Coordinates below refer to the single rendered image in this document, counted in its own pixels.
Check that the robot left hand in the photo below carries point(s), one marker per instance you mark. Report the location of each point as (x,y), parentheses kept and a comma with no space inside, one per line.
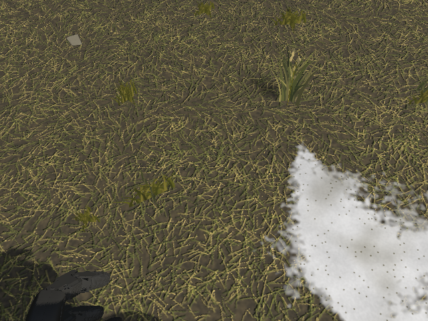
(49,303)

